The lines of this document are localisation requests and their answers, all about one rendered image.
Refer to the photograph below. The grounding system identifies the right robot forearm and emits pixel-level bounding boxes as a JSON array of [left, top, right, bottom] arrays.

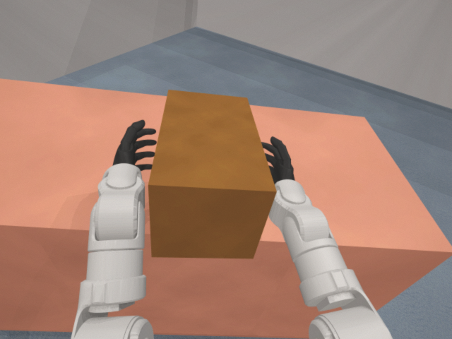
[[269, 179, 393, 339]]

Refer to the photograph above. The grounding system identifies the pedestal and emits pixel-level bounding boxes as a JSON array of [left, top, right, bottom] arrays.
[[0, 78, 452, 339]]

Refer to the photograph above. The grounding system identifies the carton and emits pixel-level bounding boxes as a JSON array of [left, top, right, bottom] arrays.
[[148, 90, 277, 258]]

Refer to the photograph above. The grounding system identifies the robot left hand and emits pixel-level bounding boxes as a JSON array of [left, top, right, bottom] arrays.
[[113, 120, 157, 171]]

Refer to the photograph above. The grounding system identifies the robot right hand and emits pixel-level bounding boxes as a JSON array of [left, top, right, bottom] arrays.
[[261, 136, 295, 184]]

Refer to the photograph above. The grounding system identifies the left robot forearm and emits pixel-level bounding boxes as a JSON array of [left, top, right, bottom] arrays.
[[71, 163, 146, 339]]

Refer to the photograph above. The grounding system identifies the right robot upper arm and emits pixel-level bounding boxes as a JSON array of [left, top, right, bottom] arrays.
[[309, 306, 391, 339]]

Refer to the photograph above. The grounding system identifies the left robot upper arm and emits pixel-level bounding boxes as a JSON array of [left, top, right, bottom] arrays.
[[74, 316, 154, 339]]

